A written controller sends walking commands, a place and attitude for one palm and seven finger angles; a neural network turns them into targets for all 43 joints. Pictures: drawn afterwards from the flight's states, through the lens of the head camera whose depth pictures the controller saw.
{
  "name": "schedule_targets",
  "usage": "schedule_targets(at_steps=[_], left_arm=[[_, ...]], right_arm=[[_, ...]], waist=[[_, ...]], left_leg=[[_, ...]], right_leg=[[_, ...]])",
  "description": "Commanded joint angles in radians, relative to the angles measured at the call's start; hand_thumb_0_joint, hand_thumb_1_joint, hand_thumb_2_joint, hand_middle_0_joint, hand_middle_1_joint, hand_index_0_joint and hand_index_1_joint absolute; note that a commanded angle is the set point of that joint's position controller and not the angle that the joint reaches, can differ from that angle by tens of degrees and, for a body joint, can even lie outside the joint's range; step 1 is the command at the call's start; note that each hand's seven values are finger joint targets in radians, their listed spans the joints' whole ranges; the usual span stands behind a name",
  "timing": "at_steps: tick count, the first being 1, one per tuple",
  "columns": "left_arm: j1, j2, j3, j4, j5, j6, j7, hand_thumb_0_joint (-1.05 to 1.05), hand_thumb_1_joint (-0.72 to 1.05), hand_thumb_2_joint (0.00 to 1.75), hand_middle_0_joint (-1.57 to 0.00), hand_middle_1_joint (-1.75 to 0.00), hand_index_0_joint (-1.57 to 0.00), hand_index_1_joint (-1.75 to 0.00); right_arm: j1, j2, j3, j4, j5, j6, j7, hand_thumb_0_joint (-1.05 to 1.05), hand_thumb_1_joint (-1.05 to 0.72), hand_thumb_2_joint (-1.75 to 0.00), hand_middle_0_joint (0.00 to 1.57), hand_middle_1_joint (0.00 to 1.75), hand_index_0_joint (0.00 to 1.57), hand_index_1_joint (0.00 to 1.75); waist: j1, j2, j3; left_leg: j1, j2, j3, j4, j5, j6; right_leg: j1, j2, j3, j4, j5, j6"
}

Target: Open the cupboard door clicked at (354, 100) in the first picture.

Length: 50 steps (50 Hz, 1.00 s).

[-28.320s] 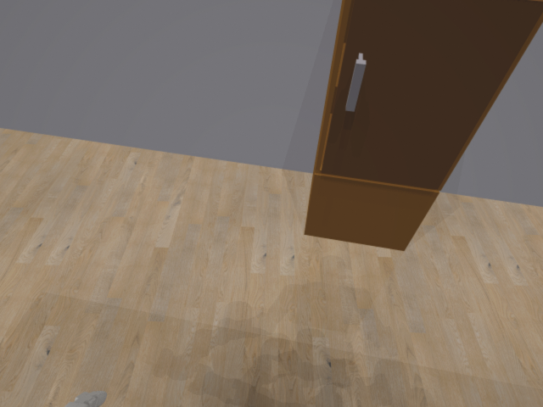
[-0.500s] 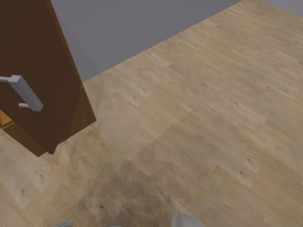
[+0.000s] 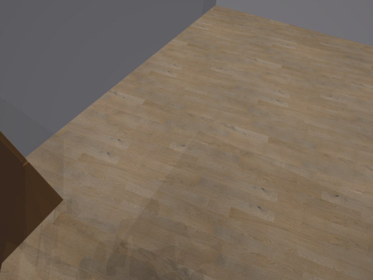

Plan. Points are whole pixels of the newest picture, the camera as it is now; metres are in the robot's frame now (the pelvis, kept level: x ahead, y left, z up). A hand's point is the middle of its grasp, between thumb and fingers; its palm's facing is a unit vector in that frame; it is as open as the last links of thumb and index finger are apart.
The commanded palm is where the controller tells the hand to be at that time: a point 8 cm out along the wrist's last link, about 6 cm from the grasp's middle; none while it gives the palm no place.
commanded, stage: walk to a spot facing it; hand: left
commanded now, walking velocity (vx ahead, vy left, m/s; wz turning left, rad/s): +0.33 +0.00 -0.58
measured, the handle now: out of the picture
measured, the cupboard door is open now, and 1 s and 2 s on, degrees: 44 44 44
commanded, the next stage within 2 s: turn to face it in 1.24 s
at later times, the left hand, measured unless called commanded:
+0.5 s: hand (181, 196) +0.36 +0.04 -0.16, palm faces -0.30 -0.93 -0.21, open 7.3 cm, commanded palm none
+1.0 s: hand (189, 201) +0.36 +0.01 -0.17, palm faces -0.18 -0.97 -0.14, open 7.3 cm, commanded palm none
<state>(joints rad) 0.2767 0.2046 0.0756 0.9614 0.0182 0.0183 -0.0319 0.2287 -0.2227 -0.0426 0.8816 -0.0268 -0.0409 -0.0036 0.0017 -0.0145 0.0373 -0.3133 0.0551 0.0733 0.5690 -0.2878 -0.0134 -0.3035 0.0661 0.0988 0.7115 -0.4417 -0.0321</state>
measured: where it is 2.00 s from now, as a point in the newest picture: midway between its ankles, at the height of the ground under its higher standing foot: (244, 181)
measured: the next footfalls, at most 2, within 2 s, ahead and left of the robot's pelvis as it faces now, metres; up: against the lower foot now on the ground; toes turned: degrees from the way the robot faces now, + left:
right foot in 0.38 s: +0.26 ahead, -0.18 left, +0.00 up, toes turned -21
left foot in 0.98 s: +0.58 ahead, -0.10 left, +0.00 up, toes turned -11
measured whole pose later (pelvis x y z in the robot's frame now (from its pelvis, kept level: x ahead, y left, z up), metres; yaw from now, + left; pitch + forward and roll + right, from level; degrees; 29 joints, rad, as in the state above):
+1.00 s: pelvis +0.44 -0.16 -0.01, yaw -18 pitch +0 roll +0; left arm 0.51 0.10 0.02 1.19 0.00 -0.07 0.01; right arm 0.03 -0.15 -0.03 0.98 -0.03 -0.05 0.01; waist 0.04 -0.02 0.07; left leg -0.41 0.03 0.14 0.61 -0.19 0.07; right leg -0.01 0.04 -0.06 0.68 -0.48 -0.06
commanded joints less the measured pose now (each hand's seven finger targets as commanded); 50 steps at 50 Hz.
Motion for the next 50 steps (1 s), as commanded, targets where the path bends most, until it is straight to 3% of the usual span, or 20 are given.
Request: schedule_targets(at_steps=[1, 3, 5, 13, 16, 17, 18, 19, 20, 21, 23, 26, 32, 41, 44, 46, 47, 48, 49, 50], left_arm=[[-0.185, 0.089, 0.034, -0.141, 0.022, -0.049, -0.020, 0.00, 0.90, 0.90, -0.20, -0.30, -0.20, -0.30], [-0.147, 0.057, 0.028, -0.113, 0.023, -0.035, -0.033, 0.00, 0.90, 0.90, -0.20, -0.30, -0.20, -0.30], [-0.140, 0.024, 0.015, -0.102, 0.019, -0.028, -0.036, 0.00, 0.90, 0.90, -0.20, -0.30, -0.20, -0.30], [-0.321, -0.005, -0.008, -0.134, 0.009, -0.024, -0.037, 0.00, 0.90, 0.90, -0.20, -0.30, -0.20, -0.30], [-0.221, 0.035, 0.002, -0.100, 0.008, -0.033, -0.028, 0.00, 0.90, 0.90, -0.20, -0.30, -0.20, -0.30], [-0.091, 0.056, 0.012, -0.059, 0.008, -0.043, -0.021, 0.00, 0.90, 0.90, -0.20, -0.30, -0.20, -0.30], [0.115, 0.123, 0.034, 0.004, 0.012, -0.057, -0.011, 0.00, 0.90, 0.90, -0.20, -0.30, -0.20, -0.30], [0.261, 0.264, 0.071, 0.041, 0.014, -0.065, 0.011, 0.00, 0.90, 0.90, -0.20, -0.30, -0.20, -0.30], [0.251, 0.312, 0.071, 0.050, -0.015, -0.058, 0.024, 0.00, 0.90, 0.90, -0.20, -0.30, -0.20, -0.30], [0.154, 0.266, 0.056, 0.022, -0.014, -0.059, 0.030, 0.00, 0.90, 0.90, -0.20, -0.30, -0.20, -0.30], [-0.006, 0.142, 0.019, -0.012, -0.012, -0.066, 0.039, 0.00, 0.90, 0.90, -0.20, -0.30, -0.20, -0.30], [-0.045, 0.086, 0.006, -0.001, -0.001, -0.086, 0.040, 0.00, 0.90, 0.90, -0.20, -0.30, -0.20, -0.30], [0.060, 0.044, -0.003, 0.060, -0.007, -0.112, 0.034, 0.00, 0.90, 0.90, -0.20, -0.30, -0.20, -0.30], [0.228, 0.059, -0.023, 0.149, -0.005, -0.121, 0.055, 0.00, 0.90, 0.90, -0.20, -0.30, -0.20, -0.30], [0.242, 0.073, -0.024, 0.169, 0.000, -0.119, 0.061, 0.00, 0.90, 0.90, -0.20, -0.30, -0.20, -0.30], [0.213, 0.094, -0.018, 0.169, -0.004, -0.121, 0.059, 0.00, 0.90, 0.90, -0.20, -0.30, -0.20, -0.30], [0.190, 0.095, -0.017, 0.163, -0.007, -0.122, 0.057, 0.00, 0.90, 0.90, -0.20, -0.30, -0.20, -0.30], [0.197, 0.063, -0.019, 0.140, -0.015, -0.123, 0.051, 0.00, 0.90, 0.90, -0.20, -0.30, -0.20, -0.30], [0.207, 0.008, -0.035, 0.104, -0.024, -0.126, 0.039, 0.00, 0.90, 0.90, -0.20, -0.30, -0.20, -0.30], [0.123, 0.032, -0.024, 0.077, -0.014, -0.122, 0.045, 0.00, 0.90, 0.90, -0.20, -0.30, -0.20, -0.30]], right_arm=[[0.237, -0.179, -0.036, 0.013, -0.016, -0.022, -0.026, 0.00, -0.90, -0.90, 0.20, 0.30, 0.20, 0.30], [0.181, -0.106, -0.012, 0.007, -0.008, -0.033, -0.030, 0.00, -0.90, -0.90, 0.20, 0.30, 0.20, 0.30], [0.230, -0.081, -0.002, 0.042, -0.002, -0.045, -0.035, 0.00, -0.90, -0.90, 0.20, 0.30, 0.20, 0.30], [0.318, -0.081, -0.002, 0.120, -0.015, -0.034, -0.029, 0.00, -0.90, -0.90, 0.20, 0.30, 0.20, 0.30], [0.296, -0.116, -0.011, 0.137, -0.011, -0.026, -0.026, 0.00, -0.90, -0.90, 0.20, 0.30, 0.20, 0.30], [0.265, -0.127, -0.014, 0.133, -0.006, -0.024, -0.026, 0.00, -0.90, -0.90, 0.20, 0.30, 0.20, 0.30], [0.217, -0.127, -0.013, 0.120, 0.008, -0.025, -0.016, 0.00, -0.90, -0.90, 0.20, 0.30, 0.20, 0.30], [0.240, -0.039, 0.001, 0.085, 0.032, -0.025, -0.007, 0.00, -0.90, -0.90, 0.20, 0.30, 0.20, 0.30], [0.150, -0.035, -0.007, 0.049, 0.030, -0.024, -0.011, 0.00, -0.90, -0.90, 0.20, 0.30, 0.20, 0.30], [0.117, -0.049, -0.019, 0.058, 0.023, -0.022, -0.011, 0.00, -0.90, -0.90, 0.20, 0.30, 0.20, 0.30], [0.114, -0.027, -0.020, 0.096, 0.007, -0.008, -0.013, 0.00, -0.90, -0.90, 0.20, 0.30, 0.20, 0.30], [0.205, 0.025, -0.013, 0.147, -0.004, 0.022, -0.005, 0.00, -0.90, -0.90, 0.20, 0.30, 0.20, 0.30], [0.036, 0.013, -0.021, 0.092, -0.002, 0.025, 0.011, 0.00, -0.90, -0.90, 0.20, 0.30, 0.20, 0.30], [-0.256, 0.010, -0.012, 0.028, 0.012, 0.007, 0.031, 0.00, -0.90, -0.90, 0.20, 0.30, 0.20, 0.30], [-0.244, 0.008, -0.010, 0.038, 0.011, 0.001, 0.026, 0.00, -0.90, -0.90, 0.20, 0.30, 0.20, 0.30], [-0.093, -0.008, -0.013, 0.090, 0.005, -0.009, 0.011, 0.00, -0.90, -0.90, 0.20, 0.30, 0.20, 0.30], [0.051, -0.040, -0.023, 0.136, 0.000, -0.013, 0.000, 0.00, -0.90, -0.90, 0.20, 0.30, 0.20, 0.30], [0.202, -0.121, -0.045, 0.172, -0.016, -0.017, -0.011, 0.00, -0.90, -0.90, 0.20, 0.30, 0.20, 0.30], [0.316, -0.212, -0.065, 0.189, -0.018, -0.017, -0.015, 0.00, -0.90, -0.90, 0.20, 0.30, 0.20, 0.30], [0.283, -0.205, -0.060, 0.188, 0.003, -0.011, -0.016, 0.00, -0.90, -0.90, 0.20, 0.30, 0.20, 0.30]], waist=[[-0.076, 0.183, 0.061], [-0.029, 0.157, 0.064], [-0.030, 0.179, 0.019], [-0.065, 0.178, 0.095], [-0.004, 0.152, 0.020], [0.062, 0.128, -0.050], [0.161, 0.053, -0.163], [0.201, -0.247, -0.312], [0.182, -0.250, -0.259], [0.138, -0.194, -0.172], [0.034, -0.044, -0.056], [-0.038, -0.035, -0.054], [-0.007, -0.054, 0.009], [0.051, -0.069, 0.074], [0.024, -0.053, 0.052], [-0.053, -0.081, -0.009], [-0.120, -0.083, -0.068], [-0.169, 0.006, -0.161], [-0.162, 0.209, -0.270], [-0.143, 0.118, -0.189]], left_leg=[[0.241, 0.392, -0.444, -0.418, -0.300, 0.121], [0.226, 0.296, -0.204, -0.387, -0.014, 0.067], [0.298, 0.253, -0.049, -0.327, 0.314, 0.051], [0.265, 0.276, 0.123, -0.340, 0.399, 0.095], [0.281, 0.297, 0.162, -0.185, 0.686, 0.082], [0.242, 0.276, 0.180, -0.025, 0.747, 0.061], [0.084, 0.222, 0.209, 0.219, 0.648, 0.020], [-0.252, 0.050, 0.208, 0.606, -0.126, -0.028], [-0.402, 0.018, 0.045, 0.826, -0.346, -0.020], [-0.408, 0.068, -0.049, 0.881, -0.204, -0.014], [-0.309, 0.138, -0.073, 0.762, -0.061, -0.018], [-0.203, 0.125, -0.036, 0.582, -0.007, -0.029], [-0.341, 0.103, -0.039, 0.406, 0.108, -0.037], [-0.403, 0.039, 0.011, 0.216, 0.109, -0.006], [-0.244, -0.025, 0.069, 0.113, 0.047, 0.027], [-0.020, -0.095, 0.122, 0.024, 0.075, 0.061], [0.216, -0.073, 0.095, -0.029, 0.152, 0.093], [0.489, 0.127, -0.165, -0.041, 0.215, 0.187], [0.631, 0.419, -0.536, -0.134, 0.334, 0.330], [0.496, 0.451, -0.581, -0.240, 0.212, 0.340]], right_leg=[[-0.494, -0.119, -0.045, 0.501, 0.033, 0.010], [-0.480, -0.149, -0.081, 0.535, 0.181, 0.030], [-0.483, -0.145, -0.116, 0.520, 0.225, 0.036], [-0.311, -0.128, -0.232, 0.054, 0.263, 0.004], [-0.092, -0.072, -0.267, -0.020, 0.199, -0.044], [0.098, -0.048, -0.274, -0.081, 0.208, -0.062], [0.416, -0.080, -0.214, -0.139, 0.231, -0.091], [0.708, -0.403, 0.274, -0.256, 0.216, -0.195], [0.647, -0.519, 0.479, -0.396, 0.334, -0.249], [0.480, -0.481, 0.412, -0.418, 0.271, -0.224], [0.196, -0.400, 0.202, -0.450, 0.278, -0.173], [0.086, -0.308, 0.050, -0.495, 0.337, -0.152], [0.210, -0.282, 0.046, -0.544, 0.409, -0.142], [0.433, -0.307, 0.000, -0.470, 0.864, -0.119], [0.432, -0.310, -0.025, -0.380, 1.116, -0.112], [0.379, -0.270, -0.088, -0.218, 1.282, -0.082], [0.241, -0.256, -0.104, -0.050, 1.211, -0.056], [-0.022, -0.184, -0.134, 0.209, 0.891, -0.017], [-0.229, -0.052, -0.169, 0.596, 0.022, -0.004], [-0.318, -0.074, -0.083, 0.713, -0.075, -0.016]])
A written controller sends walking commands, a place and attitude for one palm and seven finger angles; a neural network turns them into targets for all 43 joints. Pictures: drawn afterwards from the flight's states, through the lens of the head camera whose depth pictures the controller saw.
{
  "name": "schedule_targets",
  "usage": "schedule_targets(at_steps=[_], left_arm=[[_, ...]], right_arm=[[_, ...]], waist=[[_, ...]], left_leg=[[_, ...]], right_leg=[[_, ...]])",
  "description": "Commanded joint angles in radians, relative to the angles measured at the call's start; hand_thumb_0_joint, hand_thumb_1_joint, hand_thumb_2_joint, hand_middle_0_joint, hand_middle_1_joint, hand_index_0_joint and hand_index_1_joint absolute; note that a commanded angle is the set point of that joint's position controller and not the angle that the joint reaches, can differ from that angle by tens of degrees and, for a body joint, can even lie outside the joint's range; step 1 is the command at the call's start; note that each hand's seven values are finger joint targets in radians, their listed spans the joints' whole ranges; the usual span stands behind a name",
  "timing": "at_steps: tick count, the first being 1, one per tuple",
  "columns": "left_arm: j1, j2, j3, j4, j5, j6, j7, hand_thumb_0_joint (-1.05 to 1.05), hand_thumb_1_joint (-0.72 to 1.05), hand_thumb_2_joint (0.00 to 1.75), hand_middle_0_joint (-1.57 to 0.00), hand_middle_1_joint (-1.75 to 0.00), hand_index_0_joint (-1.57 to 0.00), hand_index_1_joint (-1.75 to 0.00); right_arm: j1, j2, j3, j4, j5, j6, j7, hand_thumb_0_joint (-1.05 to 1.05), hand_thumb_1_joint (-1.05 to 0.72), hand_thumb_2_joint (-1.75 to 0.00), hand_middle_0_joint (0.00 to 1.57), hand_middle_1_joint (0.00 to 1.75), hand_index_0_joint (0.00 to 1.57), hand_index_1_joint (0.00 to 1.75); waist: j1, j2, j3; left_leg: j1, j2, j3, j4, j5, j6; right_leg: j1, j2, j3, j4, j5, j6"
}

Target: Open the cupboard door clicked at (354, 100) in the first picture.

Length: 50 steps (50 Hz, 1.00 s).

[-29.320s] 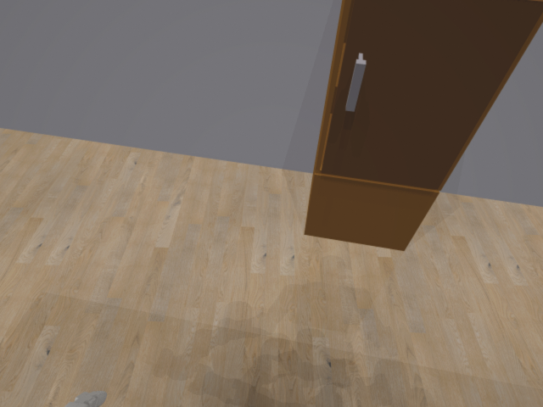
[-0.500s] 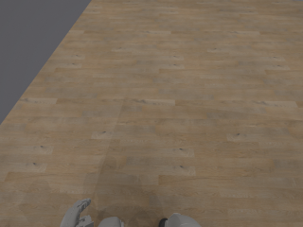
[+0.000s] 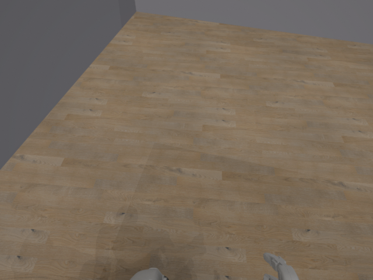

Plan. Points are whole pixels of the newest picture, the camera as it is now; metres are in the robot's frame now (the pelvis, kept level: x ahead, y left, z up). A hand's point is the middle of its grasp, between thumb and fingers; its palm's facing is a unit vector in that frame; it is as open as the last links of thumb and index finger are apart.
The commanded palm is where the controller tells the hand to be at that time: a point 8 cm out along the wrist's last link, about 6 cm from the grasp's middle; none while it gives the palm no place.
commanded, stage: walk to a spot facing it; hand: left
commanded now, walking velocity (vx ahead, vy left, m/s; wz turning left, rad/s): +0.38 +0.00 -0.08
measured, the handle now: out of the picture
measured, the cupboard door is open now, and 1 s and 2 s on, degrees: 44 44 44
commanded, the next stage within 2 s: turn to face it in 0.24 s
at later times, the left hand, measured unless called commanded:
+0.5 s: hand (157, 181) +0.39 +0.13 -0.14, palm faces -0.05 -0.97 -0.25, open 7.3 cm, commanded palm none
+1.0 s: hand (141, 178) +0.40 +0.18 -0.15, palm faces +0.29 -0.92 -0.25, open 7.3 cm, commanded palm none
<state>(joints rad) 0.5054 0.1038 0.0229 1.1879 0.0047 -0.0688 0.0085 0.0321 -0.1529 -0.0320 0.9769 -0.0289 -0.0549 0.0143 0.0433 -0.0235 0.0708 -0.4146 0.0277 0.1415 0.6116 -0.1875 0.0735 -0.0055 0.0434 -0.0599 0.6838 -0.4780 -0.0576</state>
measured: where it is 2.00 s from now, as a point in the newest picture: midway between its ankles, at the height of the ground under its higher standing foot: (215, 232)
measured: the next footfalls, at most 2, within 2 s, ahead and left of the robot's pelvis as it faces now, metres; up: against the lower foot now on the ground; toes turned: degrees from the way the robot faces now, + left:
right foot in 0.38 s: +0.33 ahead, -0.16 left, +0.00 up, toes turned -10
left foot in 0.78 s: +0.42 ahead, +0.08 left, +0.00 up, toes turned +18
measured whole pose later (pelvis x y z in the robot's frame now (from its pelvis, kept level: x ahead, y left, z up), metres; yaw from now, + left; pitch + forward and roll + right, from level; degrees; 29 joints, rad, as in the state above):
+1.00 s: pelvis +0.36 -0.05 +0.01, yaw +16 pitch +2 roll -1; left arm 0.14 0.25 0.08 0.91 0.01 0.04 0.01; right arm 0.15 -0.24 -0.05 0.89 -0.03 0.02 0.01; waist -0.01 -0.01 0.08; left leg -0.42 0.01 0.03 0.58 -0.20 0.03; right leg -0.49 -0.07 -0.01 1.06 -0.45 0.08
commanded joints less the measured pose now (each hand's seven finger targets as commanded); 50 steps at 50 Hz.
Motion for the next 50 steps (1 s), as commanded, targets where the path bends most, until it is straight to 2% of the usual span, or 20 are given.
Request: schedule_targets(at_steps=[1, 4, 7, 15, 16, 18, 19, 20, 21, 23, 26, 30, 34, 37, 38, 39, 40, 42, 46, 50], left_arm=[[-0.173, 0.123, 0.033, -0.164, 0.007, -0.029, 0.002, 0.00, 0.90, 0.90, -0.20, -0.30, -0.20, -0.30], [-0.154, 0.068, 0.037, -0.150, 0.027, 0.007, -0.025, 0.00, 0.90, 0.90, -0.20, -0.30, -0.20, -0.30], [-0.154, 0.038, 0.034, -0.159, 0.029, 0.033, -0.032, 0.00, 0.90, 0.90, -0.20, -0.30, -0.20, -0.30], [-0.376, 0.109, 0.036, -0.221, 0.021, 0.034, -0.045, 0.00, 0.90, 0.90, -0.20, -0.30, -0.20, -0.30], [-0.368, 0.122, 0.036, -0.219, 0.020, 0.032, -0.043, 0.00, 0.90, 0.90, -0.20, -0.30, -0.20, -0.30], [-0.176, 0.176, 0.047, -0.161, 0.022, 0.013, -0.033, 0.00, 0.90, 0.90, -0.20, -0.30, -0.20, -0.30], [-0.016, 0.277, 0.074, -0.116, 0.030, -0.004, -0.016, 0.00, 0.90, 0.90, -0.20, -0.30, -0.20, -0.30], [0.057, 0.364, 0.088, -0.097, 0.015, -0.003, -0.008, 0.00, 0.90, 0.90, -0.20, -0.30, -0.20, -0.30], [0.005, 0.345, 0.078, -0.118, 0.006, -0.002, 0.002, 0.00, 0.90, 0.90, -0.20, -0.30, -0.20, -0.30], [-0.148, 0.258, 0.053, -0.166, 0.007, 0.010, 0.016, 0.00, 0.90, 0.90, -0.20, -0.30, -0.20, -0.30], [-0.277, 0.196, 0.038, -0.213, 0.012, 0.005, 0.019, 0.00, 0.90, 0.90, -0.20, -0.30, -0.20, -0.30], [-0.305, 0.181, 0.053, -0.237, 0.017, 0.011, 0.019, 0.00, 0.90, 0.90, -0.20, -0.30, -0.20, -0.30], [-0.311, 0.220, 0.072, -0.258, 0.024, 0.026, 0.021, 0.00, 0.90, 0.90, -0.20, -0.30, -0.20, -0.30], [-0.327, 0.251, 0.079, -0.285, 0.014, 0.041, 0.015, 0.00, 0.90, 0.90, -0.20, -0.30, -0.20, -0.30], [-0.311, 0.221, 0.077, -0.313, 0.007, 0.049, 0.011, 0.00, 0.90, 0.90, -0.20, -0.30, -0.20, -0.30], [-0.345, 0.177, 0.057, -0.362, -0.001, 0.055, 0.008, 0.00, 0.90, 0.90, -0.20, -0.30, -0.20, -0.30], [-0.385, 0.199, 0.057, -0.395, 0.012, 0.066, 0.013, 0.00, 0.90, 0.90, -0.20, -0.30, -0.20, -0.30], [-0.398, 0.196, 0.066, -0.372, 0.016, 0.074, 0.015, 0.00, 0.90, 0.90, -0.20, -0.30, -0.20, -0.30], [-0.325, 0.193, 0.068, -0.339, 0.014, 0.086, -0.002, 0.00, 0.90, 0.90, -0.20, -0.30, -0.20, -0.30], [-0.344, 0.189, 0.059, -0.363, 0.012, 0.089, 0.000, 0.00, 0.90, 0.90, -0.20, -0.30, -0.20, -0.30]], right_arm=[[0.406, -0.222, -0.062, 0.071, 0.005, -0.006, -0.038, 0.00, -0.90, -0.90, 0.20, 0.30, 0.20, 0.30], [0.313, -0.105, -0.031, 0.063, 0.001, -0.035, -0.043, 0.00, -0.90, -0.90, 0.20, 0.30, 0.20, 0.30], [0.310, -0.104, -0.031, 0.071, 0.005, -0.039, -0.037, 0.00, -0.90, -0.90, 0.20, 0.30, 0.20, 0.30], [0.430, -0.145, -0.021, 0.121, -0.002, -0.018, -0.031, 0.00, -0.90, -0.90, 0.20, 0.30, 0.20, 0.30], [0.438, -0.152, -0.019, 0.127, -0.001, -0.014, -0.031, 0.00, -0.90, -0.90, 0.20, 0.30, 0.20, 0.30], [0.436, -0.150, -0.012, 0.132, 0.010, -0.009, -0.032, 0.00, -0.90, -0.90, 0.20, 0.30, 0.20, 0.30], [0.439, -0.110, -0.008, 0.115, 0.025, -0.012, -0.024, 0.00, -0.90, -0.90, 0.20, 0.30, 0.20, 0.30], [0.481, -0.075, -0.007, 0.095, 0.036, -0.010, -0.034, 0.00, -0.90, -0.90, 0.20, 0.30, 0.20, 0.30], [0.413, -0.098, -0.011, 0.088, 0.036, 0.000, -0.039, 0.00, -0.90, -0.90, 0.20, 0.30, 0.20, 0.30], [0.321, -0.074, -0.015, 0.072, 0.030, 0.015, -0.036, 0.00, -0.90, -0.90, 0.20, 0.30, 0.20, 0.30], [0.375, -0.024, -0.008, 0.088, 0.020, 0.058, -0.022, 0.00, -0.90, -0.90, 0.20, 0.30, 0.20, 0.30], [0.347, -0.009, -0.014, 0.056, 0.013, 0.076, -0.005, 0.00, -0.90, -0.90, 0.20, 0.30, 0.20, 0.30], [0.233, -0.038, -0.022, -0.023, 0.012, 0.071, 0.008, 0.00, -0.90, -0.90, 0.20, 0.30, 0.20, 0.30], [0.297, -0.124, -0.043, -0.039, 0.000, 0.070, 0.010, 0.00, -0.90, -0.90, 0.20, 0.30, 0.20, 0.30], [0.357, -0.217, -0.064, -0.046, -0.009, 0.061, 0.005, 0.00, -0.90, -0.90, 0.20, 0.30, 0.20, 0.30], [0.398, -0.319, -0.083, -0.056, -0.008, 0.059, -0.004, 0.00, -0.90, -0.90, 0.20, 0.30, 0.20, 0.30], [0.402, -0.334, -0.081, -0.055, 0.000, 0.062, -0.014, 0.00, -0.90, -0.90, 0.20, 0.30, 0.20, 0.30], [0.269, -0.308, -0.077, -0.100, 0.001, 0.060, -0.030, 0.00, -0.90, -0.90, 0.20, 0.30, 0.20, 0.30], [0.158, -0.271, -0.066, -0.141, 0.000, 0.048, -0.028, 0.00, -0.90, -0.90, 0.20, 0.30, 0.20, 0.30], [0.161, -0.294, -0.081, -0.139, -0.001, 0.064, -0.020, 0.00, -0.90, -0.90, 0.20, 0.30, 0.20, 0.30]], waist=[[-0.155, 0.112, -0.094], [-0.057, 0.082, -0.016], [-0.021, 0.121, -0.023], [-0.058, 0.134, 0.047], [-0.048, 0.122, 0.045], [0.042, 0.069, -0.069], [0.101, -0.120, -0.203], [0.089, -0.287, -0.322], [0.096, -0.257, -0.331], [0.031, -0.096, -0.158], [-0.060, -0.112, -0.085], [-0.084, -0.121, -0.069], [-0.059, -0.139, -0.078], [-0.118, -0.028, -0.117], [-0.145, 0.202, -0.175], [-0.165, 0.428, -0.202], [-0.160, 0.234, -0.213], [-0.115, 0.299, -0.181], [-0.055, 0.158, -0.176], [-0.072, 0.147, -0.173]], left_leg=[[0.446, 0.437, -0.597, -0.331, 0.006, 0.205], [0.241, 0.310, -0.326, -0.401, 0.014, 0.095], [0.164, 0.242, -0.134, -0.424, 0.121, 0.079], [0.224, 0.245, -0.060, -0.374, 0.207, 0.044], [0.231, 0.243, -0.054, -0.336, 0.273, 0.036], [0.189, 0.179, -0.025, -0.054, 0.445, -0.008], [-0.018, 0.087, 0.038, 0.228, 0.223, -0.051], [-0.140, -0.012, 0.000, 0.562, -0.456, -0.084], [-0.162, 0.029, -0.126, 0.677, -0.446, -0.079], [-0.194, 0.089, -0.158, 0.700, -0.309, -0.087], [-0.094, 0.103, -0.119, 0.537, -0.221, -0.110], [-0.066, 0.080, -0.047, 0.355, -0.134, -0.122], [-0.040, 0.065, -0.021, 0.149, -0.130, -0.108], [0.183, 0.021, 0.001, -0.030, 0.064, -0.084], [0.314, 0.175, -0.237, -0.126, 0.371, 0.004], [0.384, 0.413, -0.577, -0.207, 0.725, 0.160], [0.341, 0.443, -0.603, -0.222, 0.524, 0.196], [0.235, 0.358, -0.562, -0.267, 0.217, 0.141], [0.183, 0.235, -0.373, -0.263, 0.195, 0.082], [0.169, 0.215, -0.395, -0.256, 0.135, 0.086]], right_leg=[[-0.685, -0.097, 0.101, 0.774, 0.044, 0.014], [-0.610, -0.168, 0.093, 0.624, 0.179, 0.040], [-0.524, -0.188, 0.037, 0.367, 0.234, 0.061], [-0.399, -0.119, -0.060, -0.013, 0.350, 0.033], [-0.349, -0.101, -0.077, -0.038, 0.329, 0.023], [-0.043, -0.079, -0.069, -0.154, 0.382, -0.003], [0.244, -0.296, 0.166, -0.169, 0.563, -0.064], [0.353, -0.570, 0.430, -0.266, 0.823, -0.176], [0.266, -0.552, 0.407, -0.286, 0.891, -0.183], [0.043, -0.487, 0.193, -0.292, 0.898, -0.140], [-0.169, -0.423, -0.017, -0.359, 0.846, -0.074], [-0.193, -0.377, -0.137, -0.344, 0.798, -0.041], [-0.127, -0.408, -0.143, -0.253, 0.756, -0.034], [-0.202, -0.384, -0.189, -0.027, 0.650, 0.022], [-0.348, -0.286, -0.216, 0.194, 0.370, 0.090], [-0.546, -0.140, -0.142, 0.471, -0.250, 0.141], [-0.565, -0.132, 0.010, 0.573, -0.227, 0.122], [-0.632, -0.151, 0.077, 0.628, -0.084, 0.129], [-0.537, -0.137, 0.061, 0.448, 0.051, 0.138], [-0.447, -0.097, 0.034, 0.226, 0.025, 0.135]])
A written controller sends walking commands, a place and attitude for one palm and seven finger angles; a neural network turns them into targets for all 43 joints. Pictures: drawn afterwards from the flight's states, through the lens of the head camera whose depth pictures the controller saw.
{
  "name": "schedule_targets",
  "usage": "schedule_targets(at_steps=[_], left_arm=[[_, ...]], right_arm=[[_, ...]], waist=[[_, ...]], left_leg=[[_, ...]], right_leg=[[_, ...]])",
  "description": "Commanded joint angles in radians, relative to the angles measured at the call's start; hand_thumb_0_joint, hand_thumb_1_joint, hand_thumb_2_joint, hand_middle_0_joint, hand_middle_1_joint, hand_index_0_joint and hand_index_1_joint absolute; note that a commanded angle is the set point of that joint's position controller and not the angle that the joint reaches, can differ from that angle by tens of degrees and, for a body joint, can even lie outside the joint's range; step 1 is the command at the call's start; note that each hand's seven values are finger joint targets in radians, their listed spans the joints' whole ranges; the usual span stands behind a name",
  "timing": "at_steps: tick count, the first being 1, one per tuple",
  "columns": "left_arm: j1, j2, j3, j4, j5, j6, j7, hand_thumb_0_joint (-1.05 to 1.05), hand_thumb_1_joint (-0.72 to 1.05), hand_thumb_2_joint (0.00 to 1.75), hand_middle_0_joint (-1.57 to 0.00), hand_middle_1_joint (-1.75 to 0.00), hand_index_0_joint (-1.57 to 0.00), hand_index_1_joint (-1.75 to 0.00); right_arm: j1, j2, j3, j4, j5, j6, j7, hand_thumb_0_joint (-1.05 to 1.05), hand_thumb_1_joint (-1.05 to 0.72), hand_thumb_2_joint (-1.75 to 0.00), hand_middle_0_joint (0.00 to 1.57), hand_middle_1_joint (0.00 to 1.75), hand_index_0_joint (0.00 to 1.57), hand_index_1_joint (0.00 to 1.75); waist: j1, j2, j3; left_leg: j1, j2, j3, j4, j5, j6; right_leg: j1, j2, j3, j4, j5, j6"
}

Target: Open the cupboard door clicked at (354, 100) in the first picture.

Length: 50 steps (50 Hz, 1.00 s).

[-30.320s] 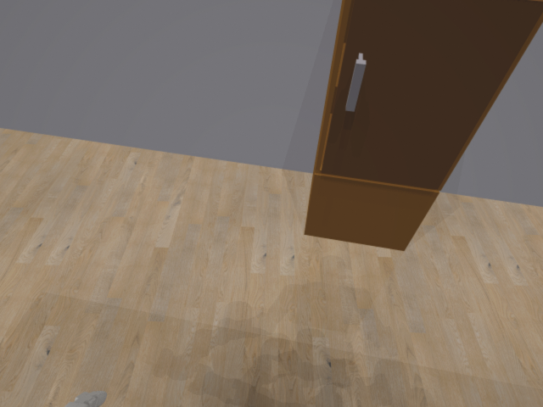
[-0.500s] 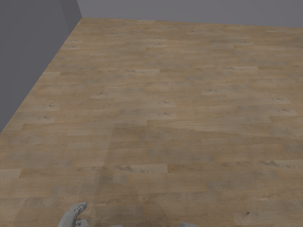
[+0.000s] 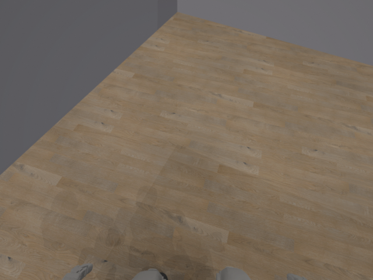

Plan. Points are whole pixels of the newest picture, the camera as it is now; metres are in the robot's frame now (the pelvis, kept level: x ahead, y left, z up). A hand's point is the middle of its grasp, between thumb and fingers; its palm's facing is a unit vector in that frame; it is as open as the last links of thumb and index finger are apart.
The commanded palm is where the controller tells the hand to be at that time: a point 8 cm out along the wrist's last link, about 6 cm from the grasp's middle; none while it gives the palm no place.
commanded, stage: turn to face it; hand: left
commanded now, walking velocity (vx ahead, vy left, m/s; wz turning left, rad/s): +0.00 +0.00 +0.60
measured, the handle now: out of the picture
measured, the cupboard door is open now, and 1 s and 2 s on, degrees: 44 44 44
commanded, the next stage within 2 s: none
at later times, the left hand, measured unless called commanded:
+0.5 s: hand out of the picture +0.00 +0.14 -0.18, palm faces +0.38 -0.90 -0.21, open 7.3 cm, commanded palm none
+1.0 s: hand out of the picture +0.02 +0.12 -0.15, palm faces +0.60 -0.76 -0.26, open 7.3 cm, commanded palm none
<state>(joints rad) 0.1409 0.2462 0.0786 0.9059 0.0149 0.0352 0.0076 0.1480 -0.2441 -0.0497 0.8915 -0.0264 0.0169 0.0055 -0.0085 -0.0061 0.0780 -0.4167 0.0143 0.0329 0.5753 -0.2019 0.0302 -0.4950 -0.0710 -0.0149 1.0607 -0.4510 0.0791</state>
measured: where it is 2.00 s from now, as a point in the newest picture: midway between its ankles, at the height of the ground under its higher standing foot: outside the picture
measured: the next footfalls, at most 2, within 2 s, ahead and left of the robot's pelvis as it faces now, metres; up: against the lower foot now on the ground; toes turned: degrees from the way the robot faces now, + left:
right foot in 0.14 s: +0.06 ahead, -0.17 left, +0.00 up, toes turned +4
left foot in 0.50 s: +0.03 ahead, +0.07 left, +0.00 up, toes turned +27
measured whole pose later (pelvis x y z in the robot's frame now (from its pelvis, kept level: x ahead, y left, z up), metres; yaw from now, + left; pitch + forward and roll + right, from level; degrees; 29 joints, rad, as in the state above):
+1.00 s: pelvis +0.07 -0.09 +0.01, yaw +39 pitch +1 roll +2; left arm 0.20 0.19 0.04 0.87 0.02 0.01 0.02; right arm 0.14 -0.25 -0.08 0.93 -0.01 0.09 0.04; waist -0.03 0.00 0.11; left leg -0.49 0.02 0.03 1.08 -0.46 -0.06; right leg -0.25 -0.12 -0.15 0.55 -0.30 0.01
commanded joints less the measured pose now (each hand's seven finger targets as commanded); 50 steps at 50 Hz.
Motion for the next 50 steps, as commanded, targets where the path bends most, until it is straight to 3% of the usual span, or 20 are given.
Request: schedule_targets(at_steps=[1, 5, 6, 7, 8, 12, 19, 22, 23, 24, 25, 26, 30, 38, 39, 40, 41, 42, 45, 50], left_arm=[[0.028, 0.047, 0.002, -0.085, 0.001, -0.015, 0.001, 0.00, 0.90, 0.90, -0.20, -0.30, -0.20, -0.30], [0.159, 0.087, 0.013, -0.065, 0.000, -0.031, 0.007, 0.00, 0.90, 0.90, -0.20, -0.30, -0.20, -0.30], [0.191, 0.159, 0.028, -0.066, 0.013, -0.040, 0.015, 0.00, 0.90, 0.90, -0.20, -0.30, -0.20, -0.30], [0.181, 0.245, 0.039, -0.077, 0.023, -0.043, 0.021, 0.00, 0.90, 0.90, -0.20, -0.30, -0.20, -0.30], [0.140, 0.222, 0.024, -0.087, 0.014, -0.044, 0.025, 0.00, 0.90, 0.90, -0.20, -0.30, -0.20, -0.30], [0.058, 0.126, 0.003, -0.098, 0.012, -0.051, 0.027, 0.00, 0.90, 0.90, -0.20, -0.30, -0.20, -0.30], [0.186, 0.182, 0.025, -0.038, 0.017, -0.051, 0.024, 0.00, 0.90, 0.90, -0.20, -0.30, -0.20, -0.30], [0.156, 0.197, 0.034, -0.042, 0.007, -0.052, 0.018, 0.00, 0.90, 0.90, -0.20, -0.30, -0.20, -0.30], [0.136, 0.191, 0.033, -0.052, 0.000, -0.051, 0.013, 0.00, 0.90, 0.90, -0.20, -0.30, -0.20, -0.30], [0.119, 0.136, 0.022, -0.086, -0.005, -0.048, 0.005, 0.00, 0.90, 0.90, -0.20, -0.30, -0.20, -0.30], [0.053, 0.086, 0.001, -0.135, -0.004, -0.042, 0.007, 0.00, 0.90, 0.90, -0.20, -0.30, -0.20, -0.30], [-0.013, 0.103, 0.003, -0.138, 0.005, -0.023, 0.020, 0.00, 0.90, 0.90, -0.20, -0.30, -0.20, -0.30], [0.043, 0.084, 0.013, -0.076, 0.003, -0.006, 0.001, 0.00, 0.90, 0.90, -0.20, -0.30, -0.20, -0.30], [0.133, 0.076, 0.013, -0.077, 0.001, -0.026, -0.001, 0.00, 0.90, 0.90, -0.20, -0.30, -0.20, -0.30], [0.182, 0.110, 0.021, -0.073, 0.004, -0.037, 0.004, 0.00, 0.90, 0.90, -0.20, -0.30, -0.20, -0.30], [0.211, 0.194, 0.039, -0.072, 0.020, -0.050, 0.015, 0.00, 0.90, 0.90, -0.20, -0.30, -0.20, -0.30], [0.193, 0.252, 0.039, -0.084, 0.021, -0.047, 0.019, 0.00, 0.90, 0.90, -0.20, -0.30, -0.20, -0.30], [0.163, 0.210, 0.032, -0.088, 0.014, -0.051, 0.026, 0.00, 0.90, 0.90, -0.20, -0.30, -0.20, -0.30], [0.031, 0.131, 0.008, -0.118, 0.012, -0.044, 0.030, 0.00, 0.90, 0.90, -0.20, -0.30, -0.20, -0.30], [0.106, 0.165, 0.018, -0.089, 0.016, -0.046, 0.026, 0.00, 0.90, 0.90, -0.20, -0.30, -0.20, -0.30]], right_arm=[[0.033, -0.206, -0.067, -0.058, -0.005, -0.003, -0.009, 0.00, -0.90, -0.90, 0.20, 0.30, 0.20, 0.30], [-0.040, -0.187, -0.074, -0.086, 0.007, 0.014, -0.002, 0.00, -0.90, -0.90, 0.20, 0.30, 0.20, 0.30], [-0.041, -0.130, -0.067, -0.101, 0.016, 0.017, 0.003, 0.00, -0.90, -0.90, 0.20, 0.30, 0.20, 0.30], [-0.065, -0.075, -0.055, -0.128, 0.016, 0.013, 0.011, 0.00, -0.90, -0.90, 0.20, 0.30, 0.20, 0.30], [-0.066, -0.116, -0.062, -0.119, 0.005, 0.017, 0.013, 0.00, -0.90, -0.90, 0.20, 0.30, 0.20, 0.30], [-0.043, -0.066, -0.045, -0.061, 0.011, 0.034, 0.026, 0.00, -0.90, -0.90, 0.20, 0.30, 0.20, 0.30], [-0.136, -0.032, -0.022, -0.077, 0.019, 0.024, 0.032, 0.00, -0.90, -0.90, 0.20, 0.30, 0.20, 0.30], [-0.053, -0.069, -0.028, -0.060, 0.014, 0.014, 0.024, 0.00, -0.90, -0.90, 0.20, 0.30, 0.20, 0.30], [0.021, -0.109, -0.041, -0.041, 0.008, 0.008, 0.022, 0.00, -0.90, -0.90, 0.20, 0.30, 0.20, 0.30], [0.085, -0.213, -0.070, -0.036, 0.000, 0.001, 0.017, 0.00, -0.90, -0.90, 0.20, 0.30, 0.20, 0.30], [0.162, -0.288, -0.086, -0.016, 0.007, 0.006, 0.010, 0.00, -0.90, -0.90, 0.20, 0.30, 0.20, 0.30], [0.189, -0.269, -0.082, 0.006, 0.009, 0.006, -0.002, 0.00, -0.90, -0.90, 0.20, 0.30, 0.20, 0.30], [-0.031, -0.195, -0.061, -0.058, 0.001, 0.002, -0.016, 0.00, -0.90, -0.90, 0.20, 0.30, 0.20, 0.30], [-0.072, -0.200, -0.074, -0.077, 0.003, 0.015, -0.006, 0.00, -0.90, -0.90, 0.20, 0.30, 0.20, 0.30], [-0.083, -0.177, -0.073, -0.087, 0.010, 0.015, -0.002, 0.00, -0.90, -0.90, 0.20, 0.30, 0.20, 0.30], [-0.059, -0.104, -0.064, -0.101, 0.019, 0.015, 0.003, 0.00, -0.90, -0.90, 0.20, 0.30, 0.20, 0.30], [-0.081, -0.087, -0.059, -0.123, 0.015, 0.014, 0.008, 0.00, -0.90, -0.90, 0.20, 0.30, 0.20, 0.30], [-0.071, -0.115, -0.062, -0.109, 0.009, 0.021, 0.007, 0.00, -0.90, -0.90, 0.20, 0.30, 0.20, 0.30], [-0.045, -0.079, -0.054, -0.061, 0.011, 0.038, 0.023, 0.00, -0.90, -0.90, 0.20, 0.30, 0.20, 0.30], [-0.087, -0.036, -0.033, -0.059, 0.017, 0.038, 0.034, 0.00, -0.90, -0.90, 0.20, 0.30, 0.20, 0.30]], waist=[[-0.016, 0.146, -0.170], [0.047, 0.128, -0.175], [0.065, -0.067, -0.171], [0.080, -0.346, -0.132], [0.056, -0.275, -0.112], [-0.003, -0.208, -0.090], [0.067, -0.231, -0.117], [0.011, -0.185, -0.159], [-0.036, -0.116, -0.204], [-0.071, 0.144, -0.255], [-0.107, 0.308, -0.251], [-0.118, 0.200, -0.240], [-0.007, 0.194, -0.112], [0.040, 0.160, -0.126], [0.068, 0.085, -0.140], [0.077, -0.172, -0.159], [0.086, -0.322, -0.132], [0.063, -0.284, -0.133], [-0.006, -0.219, -0.084], [0.039, -0.189, -0.096]], left_leg=[[0.148, 0.218, -0.294, -0.217, 0.131, 0.124], [-0.007, 0.134, -0.288, -0.114, 0.032, 0.059], [-0.169, 0.031, -0.196, 0.050, -0.129, -0.008], [-0.275, -0.094, -0.028, 0.336, -0.380, -0.078], [-0.238, -0.032, -0.093, 0.541, -0.385, -0.061], [-0.195, 0.019, -0.025, 0.599, -0.237, -0.095], [-0.055, -0.012, 0.084, 0.176, -0.255, -0.080], [0.134, -0.036, 0.115, -0.040, -0.100, -0.056], [0.309, 0.004, 0.084, -0.134, 0.082, -0.031], [0.526, 0.238, -0.217, -0.148, 0.413, 0.074], [0.545, 0.431, -0.416, -0.151, 0.794, 0.223], [0.497, 0.417, -0.394, -0.144, 0.730, 0.232], [0.216, 0.235, -0.224, -0.213, 0.282, 0.127], [0.062, 0.159, -0.280, -0.124, 0.143, 0.083], [-0.003, 0.108, -0.247, -0.047, 0.069, 0.041], [-0.178, -0.020, -0.123, 0.177, -0.184, -0.035], [-0.217, -0.076, -0.055, 0.453, -0.443, -0.065], [-0.205, -0.021, -0.113, 0.610, -0.400, -0.057], [-0.159, 0.027, -0.062, 0.673, -0.254, -0.085], [-0.068, 0.008, 0.046, 0.346, -0.257, -0.094]], right_leg=[[0.081, 0.030, -0.022, -0.211, 0.001, -0.005], [0.354, 0.046, -0.042, -0.574, 0.176, -0.022], [0.475, -0.129, 0.142, -0.747, 0.092, -0.078], [0.438, -0.401, 0.413, -0.837, 0.186, -0.195], [0.330, -0.424, 0.351, -0.806, 0.291, -0.235], [0.361, -0.250, 0.020, -0.665, 0.688, -0.176], [0.515, -0.282, -0.061, -0.571, 0.923, -0.171], [0.451, -0.275, -0.130, -0.441, 0.929, -0.123], [0.343, -0.261, -0.165, -0.307, 0.838, -0.081], [0.058, -0.140, -0.195, -0.089, 0.334, -0.015], [-0.111, -0.058, -0.115, 0.080, -0.216, 0.009], [-0.140, -0.067, -0.015, 0.129, -0.201, 0.004], [-0.041, -0.045, 0.007, 0.056, -0.001, 0.006], [0.284, 0.056, -0.069, -0.467, 0.154, -0.009], [0.392, 0.017, -0.036, -0.607, 0.226, -0.017], [0.518, -0.226, 0.221, -0.761, 0.231, -0.087], [0.431, -0.435, 0.392, -0.796, 0.348, -0.201], [0.370, -0.417, 0.354, -0.775, 0.369, -0.239], [0.300, -0.275, 0.073, -0.710, 0.501, -0.191], [0.395, -0.277, -0.050, -0.665, 0.642, -0.176]])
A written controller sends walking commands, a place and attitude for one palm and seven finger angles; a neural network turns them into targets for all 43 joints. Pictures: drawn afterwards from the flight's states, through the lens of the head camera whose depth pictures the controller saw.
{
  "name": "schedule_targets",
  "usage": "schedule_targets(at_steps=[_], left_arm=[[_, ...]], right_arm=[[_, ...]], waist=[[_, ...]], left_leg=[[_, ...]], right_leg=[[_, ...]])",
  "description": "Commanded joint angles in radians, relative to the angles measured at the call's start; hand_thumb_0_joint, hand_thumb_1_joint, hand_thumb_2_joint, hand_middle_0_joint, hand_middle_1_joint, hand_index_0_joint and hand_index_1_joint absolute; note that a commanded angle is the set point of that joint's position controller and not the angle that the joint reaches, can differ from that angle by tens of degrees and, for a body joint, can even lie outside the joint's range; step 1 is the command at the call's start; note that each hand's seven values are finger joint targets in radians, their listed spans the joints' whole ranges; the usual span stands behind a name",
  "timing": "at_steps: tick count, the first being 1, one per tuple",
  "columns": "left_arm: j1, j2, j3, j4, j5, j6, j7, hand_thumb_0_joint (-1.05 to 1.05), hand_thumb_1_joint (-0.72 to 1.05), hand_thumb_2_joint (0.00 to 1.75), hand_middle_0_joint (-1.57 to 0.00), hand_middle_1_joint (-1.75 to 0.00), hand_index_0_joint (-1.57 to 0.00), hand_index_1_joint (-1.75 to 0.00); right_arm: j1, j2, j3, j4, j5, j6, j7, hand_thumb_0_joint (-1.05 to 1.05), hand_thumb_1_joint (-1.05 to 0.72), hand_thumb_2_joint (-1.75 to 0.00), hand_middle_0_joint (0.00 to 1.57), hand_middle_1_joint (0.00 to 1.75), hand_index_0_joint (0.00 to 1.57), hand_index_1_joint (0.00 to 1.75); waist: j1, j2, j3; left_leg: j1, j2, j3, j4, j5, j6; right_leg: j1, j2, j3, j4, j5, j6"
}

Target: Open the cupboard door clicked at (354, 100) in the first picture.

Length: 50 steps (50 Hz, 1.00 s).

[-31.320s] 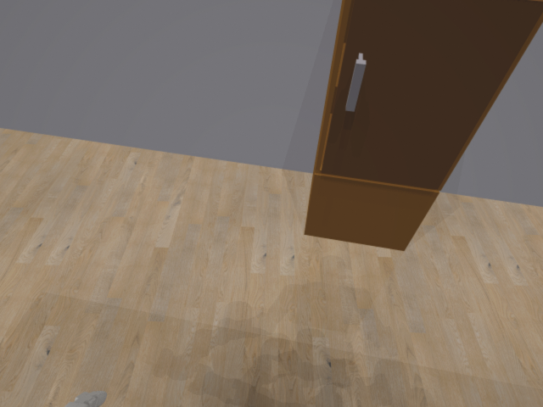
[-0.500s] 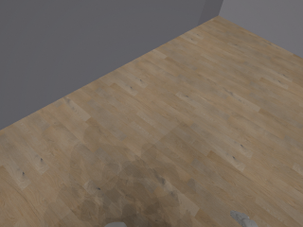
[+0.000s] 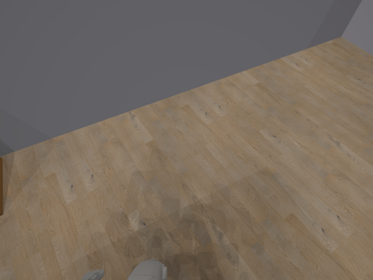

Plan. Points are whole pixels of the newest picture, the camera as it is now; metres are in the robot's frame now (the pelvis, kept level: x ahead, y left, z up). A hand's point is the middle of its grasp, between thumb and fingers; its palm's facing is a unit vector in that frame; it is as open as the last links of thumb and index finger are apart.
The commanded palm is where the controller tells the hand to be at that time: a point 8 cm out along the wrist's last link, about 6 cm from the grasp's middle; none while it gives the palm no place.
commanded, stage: turn to face it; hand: left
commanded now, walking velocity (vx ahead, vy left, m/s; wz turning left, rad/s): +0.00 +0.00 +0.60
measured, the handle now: out of the picture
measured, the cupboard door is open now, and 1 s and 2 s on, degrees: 44 44 44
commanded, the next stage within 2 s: take the last steps up to it in 1.74 s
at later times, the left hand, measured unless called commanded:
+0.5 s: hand out of the picture +0.08 +0.25 -0.16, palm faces +0.28 -0.93 -0.25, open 7.3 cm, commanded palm none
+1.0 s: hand out of the picture -0.06 +0.20 -0.19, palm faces +0.60 -0.77 -0.22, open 7.3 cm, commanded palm none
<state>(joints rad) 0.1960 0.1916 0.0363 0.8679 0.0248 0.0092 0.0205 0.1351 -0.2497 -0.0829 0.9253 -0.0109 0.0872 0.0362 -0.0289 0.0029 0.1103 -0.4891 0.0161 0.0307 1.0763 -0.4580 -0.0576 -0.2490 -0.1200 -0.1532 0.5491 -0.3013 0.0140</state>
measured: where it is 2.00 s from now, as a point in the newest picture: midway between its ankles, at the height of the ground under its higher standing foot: outside the picture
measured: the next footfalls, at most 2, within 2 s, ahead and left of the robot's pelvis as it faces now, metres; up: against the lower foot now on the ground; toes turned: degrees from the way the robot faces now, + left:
left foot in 0.16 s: +0.03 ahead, +0.13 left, +0.00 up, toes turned +12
right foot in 0.58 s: +0.10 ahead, -0.12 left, +0.00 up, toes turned +17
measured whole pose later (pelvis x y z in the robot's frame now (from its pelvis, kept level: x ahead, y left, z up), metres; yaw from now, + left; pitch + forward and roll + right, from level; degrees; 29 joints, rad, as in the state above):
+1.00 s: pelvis +0.03 +0.01 -0.02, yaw +37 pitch +1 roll +1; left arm 0.25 0.24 0.06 0.91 0.01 0.03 0.01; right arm 0.08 -0.24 -0.06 0.90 -0.01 0.04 0.04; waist 0.00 -0.07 0.13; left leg -0.34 0.00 0.09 0.65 -0.30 0.02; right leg -0.29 -0.18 -0.20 0.83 -0.50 0.06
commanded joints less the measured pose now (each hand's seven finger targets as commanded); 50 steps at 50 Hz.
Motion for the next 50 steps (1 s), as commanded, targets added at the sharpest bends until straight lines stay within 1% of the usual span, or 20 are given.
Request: schedule_targets(at_steps=[1, 4, 6, 8, 9, 11, 15, 23, 26, 27, 28, 29, 30, 34, 42, 46, 47, 48, 49, 50], left_arm=[[0.065, 0.228, 0.065, -0.042, 0.008, -0.020, 0.012, 0.00, 0.90, 0.90, -0.20, -0.30, -0.20, -0.30], [0.073, 0.242, 0.075, -0.027, 0.008, -0.017, 0.008, 0.00, 0.90, 0.90, -0.20, -0.30, -0.20, -0.30], [0.053, 0.236, 0.081, -0.032, -0.008, -0.013, 0.001, 0.00, 0.90, 0.90, -0.20, -0.30, -0.20, -0.30], [-0.013, 0.121, 0.046, -0.110, -0.015, -0.002, -0.008, 0.00, 0.90, 0.90, -0.20, -0.30, -0.20, -0.30], [-0.088, 0.145, 0.043, -0.121, -0.002, 0.011, 0.004, 0.00, 0.90, 0.90, -0.20, -0.30, -0.20, -0.30], [-0.099, 0.129, 0.049, -0.082, -0.010, 0.010, 0.002, 0.00, 0.90, 0.90, -0.20, -0.30, -0.20, -0.30], [-0.042, 0.127, 0.053, -0.036, -0.010, 0.016, -0.012, 0.00, 0.90, 0.90, -0.20, -0.30, -0.20, -0.30], [-0.091, 0.116, 0.044, -0.069, -0.016, 0.012, -0.008, 0.00, 0.90, 0.90, -0.20, -0.30, -0.20, -0.30], [-0.010, 0.126, 0.048, -0.055, -0.020, 0.001, -0.002, 0.00, 0.90, 0.90, -0.20, -0.30, -0.20, -0.30], [0.037, 0.144, 0.054, -0.045, -0.019, -0.009, 0.001, 0.00, 0.90, 0.90, -0.20, -0.30, -0.20, -0.30], [0.072, 0.213, 0.069, -0.039, -0.007, -0.021, 0.010, 0.00, 0.90, 0.90, -0.20, -0.30, -0.20, -0.30], [0.086, 0.289, 0.081, -0.041, 0.007, -0.025, 0.017, 0.00, 0.90, 0.90, -0.20, -0.30, -0.20, -0.30], [0.078, 0.274, 0.068, -0.041, -0.002, -0.023, 0.019, 0.00, 0.90, 0.90, -0.20, -0.30, -0.20, -0.30], [-0.049, 0.164, 0.042, -0.071, -0.007, -0.022, 0.018, 0.00, 0.90, 0.90, -0.20, -0.30, -0.20, -0.30], [0.086, 0.224, 0.066, -0.025, 0.004, -0.022, 0.013, 0.00, 0.90, 0.90, -0.20, -0.30, -0.20, -0.30], [0.069, 0.249, 0.080, -0.019, -0.005, -0.020, 0.003, 0.00, 0.90, 0.90, -0.20, -0.30, -0.20, -0.30], [0.052, 0.230, 0.077, -0.034, -0.012, -0.017, -0.002, 0.00, 0.90, 0.90, -0.20, -0.30, -0.20, -0.30], [0.034, 0.149, 0.058, -0.078, -0.020, -0.013, -0.014, 0.00, 0.90, 0.90, -0.20, -0.30, -0.20, -0.30], [-0.055, 0.148, 0.043, -0.115, -0.008, 0.000, -0.003, 0.00, 0.90, 0.90, -0.20, -0.30, -0.20, -0.30], [-0.073, 0.133, 0.048, -0.101, -0.009, 0.008, 0.007, 0.00, 0.90, 0.90, -0.20, -0.30, -0.20, -0.30]], right_arm=[[-0.085, -0.028, 0.002, -0.096, 0.002, -0.036, 0.003, 0.00, -0.90, -0.90, 0.20, 0.30, 0.20, 0.30], [-0.053, -0.034, 0.004, -0.097, 0.005, -0.049, -0.001, 0.00, -0.90, -0.90, 0.20, 0.30, 0.20, 0.30], [0.038, -0.078, -0.006, -0.076, 0.000, -0.062, -0.003, 0.00, -0.90, -0.90, 0.20, 0.30, 0.20, 0.30], [0.180, -0.273, -0.056, -0.053, -0.011, -0.068, -0.019, 0.00, -0.90, -0.90, 0.20, 0.30, 0.20, 0.30], [0.230, -0.253, -0.048, -0.024, -0.010, -0.066, -0.029, 0.00, -0.90, -0.90, 0.20, 0.30, 0.20, 0.30], [0.146, -0.211, -0.040, -0.046, -0.013, -0.071, -0.052, 0.00, -0.90, -0.90, 0.20, 0.30, 0.20, 0.30], [0.059, -0.171, -0.022, -0.063, -0.010, -0.081, -0.053, 0.00, -0.90, -0.90, 0.20, 0.30, 0.20, 0.30], [0.069, -0.182, -0.036, -0.057, -0.018, -0.066, -0.046, 0.00, -0.90, -0.90, 0.20, 0.30, 0.20, 0.30], [0.022, -0.181, -0.042, -0.073, -0.012, -0.059, -0.045, 0.00, -0.90, -0.90, 0.20, 0.30, 0.20, 0.30], [0.007, -0.166, -0.040, -0.080, -0.006, -0.059, -0.043, 0.00, -0.90, -0.90, 0.20, 0.30, 0.20, 0.30], [0.026, -0.113, -0.035, -0.089, 0.005, -0.061, -0.037, 0.00, -0.90, -0.90, 0.20, 0.30, 0.20, 0.30], [0.023, -0.065, -0.027, -0.113, 0.008, -0.063, -0.031, 0.00, -0.90, -0.90, 0.20, 0.30, 0.20, 0.30], [0.018, -0.102, -0.032, -0.103, -0.004, -0.052, -0.029, 0.00, -0.90, -0.90, 0.20, 0.30, 0.20, 0.30], [0.021, -0.065, -0.022, -0.058, -0.003, -0.027, -0.009, 0.00, -0.90, -0.90, 0.20, 0.30, 0.20, 0.30], [-0.104, -0.033, 0.005, -0.084, 0.001, -0.037, 0.000, 0.00, -0.90, -0.90, 0.20, 0.30, 0.20, 0.30], [-0.007, -0.068, -0.002, -0.076, -0.002, -0.055, -0.005, 0.00, -0.90, -0.90, 0.20, 0.30, 0.20, 0.30], [0.078, -0.130, -0.020, -0.058, -0.008, -0.064, -0.008, 0.00, -0.90, -0.90, 0.20, 0.30, 0.20, 0.30], [0.156, -0.259, -0.053, -0.049, -0.017, -0.071, -0.015, 0.00, -0.90, -0.90, 0.20, 0.30, 0.20, 0.30], [0.227, -0.284, -0.053, -0.028, -0.007, -0.060, -0.021, 0.00, -0.90, -0.90, 0.20, 0.30, 0.20, 0.30], [0.203, -0.260, -0.047, -0.028, -0.007, -0.068, -0.038, 0.00, -0.90, -0.90, 0.20, 0.30, 0.20, 0.30]], waist=[[0.070, -0.202, -0.131], [0.062, -0.211, -0.168], [0.006, -0.119, -0.210], [-0.075, 0.344, -0.249], [-0.091, 0.237, -0.256], [-0.052, 0.207, -0.202], [0.012, 0.137, -0.181], [-0.001, 0.165, -0.161], [0.039, 0.171, -0.180], [0.064, 0.126, -0.198], [0.077, -0.065, -0.217], [0.091, -0.311, -0.204], [0.077, -0.243, -0.184], [0.004, -0.202, -0.115], [0.075, -0.202, -0.130], [0.014, -0.177, -0.189], [-0.038, -0.050, -0.248], [-0.079, 0.289, -0.287], [-0.100, 0.218, -0.266], [-0.083, 0.231, -0.272]], left_leg=[[0.016, 0.003, 0.059, -0.205, -0.012, -0.004], [0.102, -0.007, 0.087, -0.402, 0.033, 0.010], [0.303, 0.000, 0.069, -0.633, 0.240, 0.032], [0.557, 0.422, -0.458, -0.695, 0.935, 0.280], [0.541, 0.413, -0.424, -0.662, 0.918, 0.303], [0.450, 0.322, -0.345, -0.667, 0.859, 0.269], [0.394, 0.215, -0.225, -0.693, 0.750, 0.211], [0.327, 0.190, -0.330, -0.683, 0.659, 0.215], [0.244, 0.161, -0.356, -0.623, 0.638, 0.189], [0.185, 0.123, -0.340, -0.573, 0.559, 0.152], [0.010, 0.039, -0.262, -0.437, 0.312, 0.088], [-0.130, -0.111, -0.072, -0.182, -0.143, 0.012], [-0.101, -0.054, -0.112, 0.029, -0.169, 0.021], [-0.099, 0.012, -0.058, 0.165, 0.041, -0.010], [0.008, 0.006, 0.065, -0.261, 0.001, -0.003], [0.245, -0.030, 0.104, -0.557, 0.184, 0.030], [0.449, 0.045, 0.022, -0.637, 0.411, 0.068], [0.630, 0.355, -0.397, -0.653, 0.835, 0.234], [0.560, 0.426, -0.418, -0.654, 0.944, 0.304], [0.549, 0.390, -0.411, -0.655, 0.943, 0.300]], right_leg=[[0.166, -0.238, 0.088, -0.141, 0.521, -0.116], [0.195, -0.254, 0.058, -0.060, 0.550, -0.100], [0.094, -0.228, -0.009, 0.095, 0.472, -0.032], [-0.364, -0.017, -0.004, 0.494, -0.397, 0.087], [-0.380, -0.020, 0.109, 0.585, -0.367, 0.069], [-0.393, -0.013, 0.158, 0.651, -0.239, 0.074], [-0.317, 0.015, 0.150, 0.571, -0.102, 0.081], [-0.167, 0.087, 0.126, 0.242, -0.125, 0.068], [0.012, 0.115, 0.110, 0.037, -0.017, 0.053], [0.128, 0.095, 0.117, -0.114, 0.089, 0.047], [0.312, -0.077, 0.272, -0.229, 0.153, 0.003], [0.337, -0.348, 0.503, -0.259, 0.342, -0.121], [0.206, -0.385, 0.456, -0.240, 0.384, -0.179], [0.129, -0.198, 0.159, -0.192, 0.495, -0.115], [0.243, -0.243, 0.056, -0.109, 0.675, -0.118], [0.169, -0.234, -0.016, 0.068, 0.658, -0.054], [0.022, -0.201, -0.055, 0.238, 0.499, -0.002], [-0.305, -0.037, -0.060, 0.496, -0.228, 0.078], [-0.336, -0.015, 0.070, 0.597, -0.383, 0.062], [-0.375, -0.017, 0.129, 0.642, -0.343, 0.063]])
